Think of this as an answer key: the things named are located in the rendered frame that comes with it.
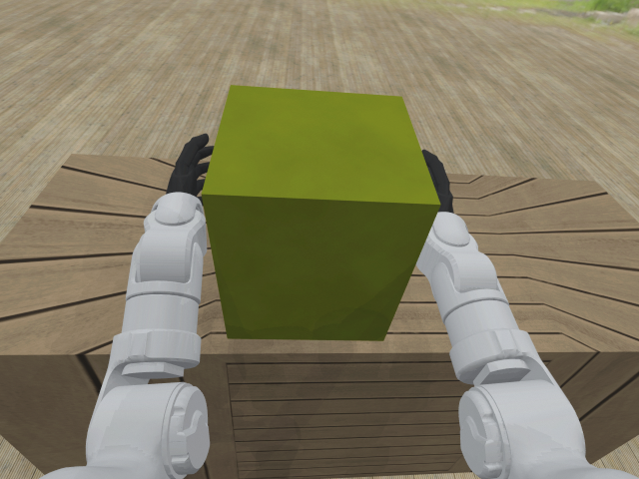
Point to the left robot upper arm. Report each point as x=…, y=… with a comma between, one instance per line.
x=148, y=431

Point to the right robot forearm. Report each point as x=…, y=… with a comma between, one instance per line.
x=487, y=345

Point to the left robot hand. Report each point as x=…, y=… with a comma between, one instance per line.
x=184, y=176

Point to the right robot hand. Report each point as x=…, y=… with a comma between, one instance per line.
x=440, y=181

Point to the right robot upper arm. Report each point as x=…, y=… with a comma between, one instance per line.
x=524, y=430

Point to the pedestal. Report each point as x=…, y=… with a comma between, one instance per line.
x=566, y=255

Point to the left robot forearm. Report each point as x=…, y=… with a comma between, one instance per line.
x=159, y=333

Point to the carton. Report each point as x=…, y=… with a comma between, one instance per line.
x=318, y=205

